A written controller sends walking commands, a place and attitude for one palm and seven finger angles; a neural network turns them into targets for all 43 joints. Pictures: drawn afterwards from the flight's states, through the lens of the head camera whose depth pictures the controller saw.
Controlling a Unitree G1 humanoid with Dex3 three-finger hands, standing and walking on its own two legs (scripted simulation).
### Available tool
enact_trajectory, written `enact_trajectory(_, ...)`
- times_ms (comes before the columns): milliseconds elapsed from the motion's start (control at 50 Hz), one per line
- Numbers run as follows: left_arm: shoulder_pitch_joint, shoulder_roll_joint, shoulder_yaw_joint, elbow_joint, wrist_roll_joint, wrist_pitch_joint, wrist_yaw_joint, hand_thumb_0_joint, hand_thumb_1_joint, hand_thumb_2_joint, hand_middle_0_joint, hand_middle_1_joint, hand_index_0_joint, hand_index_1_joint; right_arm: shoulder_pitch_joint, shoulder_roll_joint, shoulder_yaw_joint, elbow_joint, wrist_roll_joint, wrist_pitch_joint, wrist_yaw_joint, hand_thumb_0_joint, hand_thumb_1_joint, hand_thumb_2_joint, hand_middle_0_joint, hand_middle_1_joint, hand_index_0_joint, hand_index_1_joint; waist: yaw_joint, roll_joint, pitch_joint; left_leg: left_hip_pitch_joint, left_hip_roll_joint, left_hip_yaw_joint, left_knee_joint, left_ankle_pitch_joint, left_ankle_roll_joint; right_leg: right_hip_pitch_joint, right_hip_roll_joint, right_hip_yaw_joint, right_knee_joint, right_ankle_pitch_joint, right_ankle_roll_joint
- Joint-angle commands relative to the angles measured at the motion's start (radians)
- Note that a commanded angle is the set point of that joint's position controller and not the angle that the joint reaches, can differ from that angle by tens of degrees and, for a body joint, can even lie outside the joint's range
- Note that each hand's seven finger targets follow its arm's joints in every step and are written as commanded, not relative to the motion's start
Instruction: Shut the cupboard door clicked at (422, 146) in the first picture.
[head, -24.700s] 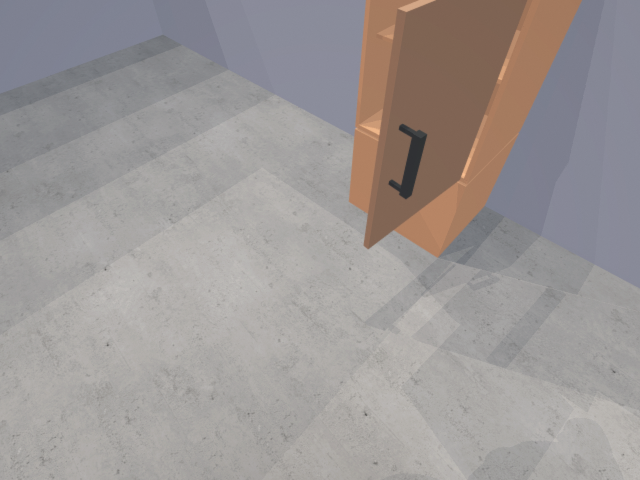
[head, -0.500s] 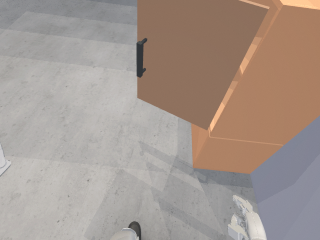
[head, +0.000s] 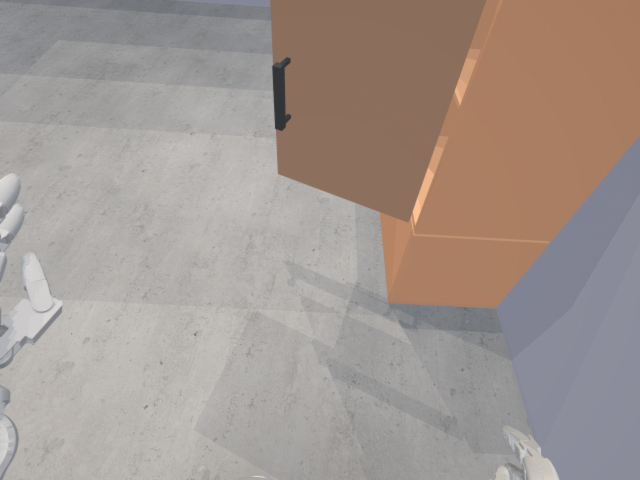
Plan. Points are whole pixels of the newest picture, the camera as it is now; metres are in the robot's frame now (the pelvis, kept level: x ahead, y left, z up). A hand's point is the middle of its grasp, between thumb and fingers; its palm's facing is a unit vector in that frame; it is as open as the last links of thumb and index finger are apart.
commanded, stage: stop stepping back and stand still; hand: left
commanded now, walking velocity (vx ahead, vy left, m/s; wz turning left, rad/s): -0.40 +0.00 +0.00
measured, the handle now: (283, 94) +0.94 +0.16 -0.04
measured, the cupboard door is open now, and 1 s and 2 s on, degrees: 66 66 66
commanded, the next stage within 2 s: let the arm hang, fingers relaxed in 1.32 s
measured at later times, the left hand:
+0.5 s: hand out of the picture +0.09 +0.27 +0.15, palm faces +0.51 -0.81 -0.30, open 7.4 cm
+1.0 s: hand out of the picture +0.11 +0.27 +0.15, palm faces +0.45 -0.81 -0.38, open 7.4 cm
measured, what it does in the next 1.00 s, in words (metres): steps on the spot: right foot, then left foot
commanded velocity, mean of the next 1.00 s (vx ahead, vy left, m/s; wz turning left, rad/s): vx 0.16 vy -0.01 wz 0.00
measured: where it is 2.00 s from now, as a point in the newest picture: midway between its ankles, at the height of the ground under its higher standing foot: outside the picture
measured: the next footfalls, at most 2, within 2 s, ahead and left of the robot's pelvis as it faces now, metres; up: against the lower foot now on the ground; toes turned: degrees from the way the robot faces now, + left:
right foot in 0.20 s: -0.07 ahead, -0.10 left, +0.00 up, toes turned -5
left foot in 0.52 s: -0.04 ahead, +0.13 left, +0.00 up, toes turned +3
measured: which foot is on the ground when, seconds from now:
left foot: down 0.00-0.22, up 0.24-0.50, down 0.52-1.00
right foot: up 0.00-0.18, down 0.20-0.54, up 0.56-0.76, down 0.78-1.00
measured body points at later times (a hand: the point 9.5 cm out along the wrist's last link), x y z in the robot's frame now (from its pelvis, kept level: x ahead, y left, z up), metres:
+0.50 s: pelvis -0.11 +0.00 +0.01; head -0.15 +0.01 +0.46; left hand +0.06 +0.31 +0.17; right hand +0.00 -0.27 -0.09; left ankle -0.11 +0.13 -0.72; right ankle -0.11 -0.10 -0.73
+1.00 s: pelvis -0.09 +0.02 +0.00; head -0.10 +0.03 +0.45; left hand +0.08 +0.31 +0.17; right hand +0.05 -0.22 -0.09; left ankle -0.08 +0.13 -0.73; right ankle -0.10 -0.09 -0.73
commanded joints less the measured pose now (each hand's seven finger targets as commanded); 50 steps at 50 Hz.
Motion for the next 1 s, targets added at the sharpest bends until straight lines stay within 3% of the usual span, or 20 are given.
enact_trajectory(0,0.213,0.247,0.196,-0.36,-0.023,-0.099,0.0,0.0,0.9,0.9,-0.2,-0.3,-0.2,-0.3,-0.081,-0.101,-0.04,-0.222,-0.012,-0.097,0.027,0.0,-0.9,-0.9,0.2,0.3,0.2,0.3,0.02,0.313,-0.413,0.277,0.315,-0.258,-0.215,0.517,0.121,-0.004,0.065,0.013,0.257,-0.247,0.0)
enact_trajectory(60,0.179,0.253,0.233,-0.516,-0.027,-0.096,0.009,0.0,0.9,0.9,-0.2,-0.3,-0.2,-0.3,-0.059,-0.093,-0.037,-0.207,-0.024,-0.113,0.043,0.0,-0.9,-0.9,0.2,0.3,0.2,0.3,-0.02,0.342,-0.321,0.157,0.278,-0.185,-0.238,0.219,0.123,0.023,0.046,0.017,0.26,-0.141,-0.002)
enact_trajectory(140,0.295,0.24,0.27,-0.357,-0.037,-0.052,0.018,0.0,0.9,0.9,-0.2,-0.3,-0.2,-0.3,-0.055,-0.072,-0.017,-0.226,-0.007,-0.104,0.041,0.0,-0.9,-0.9,0.2,0.3,0.2,0.3,-0.03,0.237,-0.201,-0.112,0.122,-0.055,-0.281,-0.458,0.011,0.266,0.071,-0.094,-0.117,-0.099,-0.028)
enact_trajectory(160,0.284,0.235,0.265,-0.295,-0.03,-0.041,0.017,0.0,0.9,0.9,-0.2,-0.3,-0.2,-0.3,-0.055,-0.067,-0.018,-0.221,-0.008,-0.091,0.038,0.0,-0.9,-0.9,0.2,0.3,0.2,0.3,-0.038,0.153,-0.146,-0.122,0.052,0.009,-0.165,-0.466,-0.022,0.206,0.02,-0.029,-0.235,-0.166,-0.06)
enact_trajectory(200,0.186,0.24,0.236,-0.18,-0.032,-0.023,0.019,0.0,0.9,0.9,-0.2,-0.3,-0.2,-0.3,-0.066,-0.068,-0.014,-0.202,-0.018,-0.058,0.033,0.0,-0.9,-0.9,0.2,0.3,0.2,0.3,-0.039,-0.159,0.006,-0.088,-0.014,-0.033,0.338,-0.277,-0.051,-0.191,-0.321,0.442,-0.526,-0.501,-0.207)
enact_trajectory(220,0.114,0.238,0.219,-0.147,-0.028,-0.028,0.029,0.0,0.9,0.9,-0.2,-0.3,-0.2,-0.3,-0.055,-0.081,-0.015,-0.172,-0.02,-0.059,0.028,0.0,-0.9,-0.9,0.2,0.3,0.2,0.3,-0.036,-0.174,0.025,-0.135,0.008,-0.067,0.46,-0.234,-0.046,-0.216,-0.36,0.453,-0.534,-0.497,-0.218)
enact_trajectory(320,-0.062,0.147,0.072,0.062,0.0,-0.039,0.012,0.0,0.9,0.9,-0.2,-0.3,-0.2,-0.3,-0.057,-0.087,0.004,-0.152,-0.014,-0.068,0.014,0.0,-0.9,-0.9,0.2,0.3,0.2,0.3,-0.047,-0.096,0.061,-0.141,0.029,0.003,0.354,-0.147,-0.014,-0.149,-0.224,0.17,-0.429,-0.329,-0.137)
enact_trajectory(420,-0.162,0.161,0.027,-0.138,0.031,-0.059,0.035,0.0,0.9,0.9,-0.2,-0.3,-0.2,-0.3,-0.07,-0.09,-0.018,-0.164,-0.019,-0.108,-0.002,0.0,-0.9,-0.9,0.2,0.3,0.2,0.3,-0.014,-0.162,0.01,0.059,0.003,0.085,0.089,-0.217,0.025,-0.099,-0.232,0.186,-0.415,-0.368,-0.155)
enact_trajectory(460,-0.12,0.211,0.091,-0.271,0.029,-0.071,0.047,0.0,0.9,0.9,-0.2,-0.3,-0.2,-0.3,-0.057,-0.091,-0.022,-0.172,-0.023,-0.125,-0.004,0.0,-0.9,-0.9,0.2,0.3,0.2,0.3,-0.023,-0.069,-0.049,0.173,-0.008,0.086,-0.059,-0.214,0.033,-0.07,-0.189,0.151,-0.323,-0.308,-0.144)
enact_trajectory(480,-0.079,0.252,0.137,-0.33,0.022,-0.079,0.05,0.0,0.9,0.9,-0.2,-0.3,-0.2,-0.3,-0.034,-0.104,-0.026,-0.176,-0.02,-0.13,-0.008,0.0,-0.9,-0.9,0.2,0.3,0.2,0.3,-0.035,0.034,-0.09,0.243,0.021,0.031,-0.142,-0.241,0.043,-0.07,-0.158,0.117,-0.2,-0.24,-0.119)
enact_trajectory(520,-0.045,0.253,0.177,-0.435,0.028,-0.107,0.055,0.0,0.9,0.9,-0.2,-0.3,-0.2,-0.3,-0.028,-0.116,-0.022,-0.2,-0.025,-0.132,0.002,0.0,-0.9,-0.9,0.2,0.3,0.2,0.3,-0.032,0.408,-0.117,0.331,0.281,-0.384,-0.294,-0.244,0.143,-0.23,0.02,-0.068,0.191,-0.148,-0.035)
enact_trajectory(580,0.021,0.307,0.255,-0.396,0.028,-0.11,0.043,0.0,0.9,0.9,-0.2,-0.3,-0.2,-0.3,-0.032,-0.075,-0.02,-0.174,-0.028,-0.144,0.012,0.0,-0.9,-0.9,0.2,0.3,0.2,0.3,-0.033,0.324,-0.089,0.199,0.304,-0.352,-0.332,-0.264,0.172,-0.208,-0.007,-0.015,0.328,-0.142,-0.028)
enact_trajectory(640,0.145,0.19,0.196,-0.264,0.01,-0.087,0.036,0.0,0.9,0.9,-0.2,-0.3,-0.2,-0.3,-0.02,-0.084,-0.017,-0.169,-0.013,-0.137,0.029,0.0,-0.9,-0.9,0.2,0.3,0.2,0.3,-0.028,0.286,-0.081,0.144,0.229,-0.119,-0.232,-0.126,0.113,-0.062,0.018,-0.092,0.09,-0.064,-0.019)
enact_trajectory(700,0.171,0.141,0.148,-0.122,-0.001,-0.057,0.022,0.0,0.9,0.9,-0.2,-0.3,-0.2,-0.3,-0.017,-0.094,-0.012,-0.175,-0.001,-0.113,0.032,0.0,-0.9,-0.9,0.2,0.3,0.2,0.3,-0.033,0.18,-0.055,-0.004,0.192,-0.048,-0.172,-0.219,0.071,0.126,0.048,-0.133,-0.102,0.05,-0.014)
enact_trajectory(740,0.119,0.156,0.143,-0.06,0.004,-0.048,0.021,0.0,0.9,0.9,-0.2,-0.3,-0.2,-0.3,-0.023,-0.094,-0.01,-0.171,-0.006,-0.096,0.03,0.0,-0.9,-0.9,0.2,0.3,0.2,0.3,-0.036,0.069,-0.031,-0.113,0.161,-0.027,-0.094,-0.303,0.05,0.199,-0.011,-0.014,-0.159,0.017,-0.047)
enact_trajectory(800,0.029,0.159,0.11,-0.067,0.005,-0.035,0.027,0.0,0.9,0.9,-0.2,-0.3,-0.2,-0.3,-0.016,-0.077,-0.013,-0.167,-0.002,-0.087,0.039,0.0,-0.9,-0.9,0.2,0.3,0.2,0.3,-0.037,-0.183,-0.044,-0.128,0.023,0.038,0.198,-0.273,-0.001,0.125,-0.257,0.361,-0.314,-0.036,-0.18)
enact_trajectory(840,-0.006,0.168,0.098,-0.131,0.011,-0.044,0.031,0.0,0.9,0.9,-0.2,-0.3,-0.2,-0.3,-0.053,-0.083,-0.019,-0.184,0.004,-0.083,0.042,0.0,-0.9,-0.9,0.2,0.3,0.2,0.3,-0.018,-0.236,-0.045,-0.148,0.032,-0.015,0.31,-0.315,-0.003,0.156,-0.309,0.366,-0.33,0.099,-0.226)
enact_trajectory(880,-0.055,0.228,0.15,-0.237,0.019,-0.063,0.039,0.0,0.9,0.9,-0.2,-0.3,-0.2,-0.3,-0.075,-0.073,0.0,-0.177,-0.008,-0.083,0.037,0.0,-0.9,-0.9,0.2,0.3,0.2,0.3,-0.026,-0.137,-0.077,-0.048,0.05,-0.021,0.138,-0.269,0.005,0.136,-0.279,0.235,-0.238,0.28,-0.201)
enact_trajectory(940,-0.032,0.234,0.169,-0.361,0.009,-0.093,0.043,0.0,0.9,0.9,-0.2,-0.3,-0.2,-0.3,-0.073,-0.06,0.003,-0.185,-0.015,-0.088,0.019,0.0,-0.9,-0.9,0.2,0.3,0.2,0.3,-0.037,0.063,-0.138,0.197,0.027,-0.017,-0.129,0.045,0.008,0.091,-0.128,0.05,-0.076,0.271,-0.088)
enact_trajectory(980,0.006,0.256,0.195,-0.407,0.012,-0.104,0.049,0.0,0.9,0.9,-0.2,-0.3,-0.2,-0.3,-0.077,-0.078,-0.007,-0.2,-0.014,-0.093,0.015,0.0,-0.9,-0.9,0.2,0.3,0.2,0.3,-0.01,0.262,-0.16,0.233,0.185,-0.195,-0.171,0.203,0.058,0.031,-0.031,-0.022,0.0,0.137,-0.023)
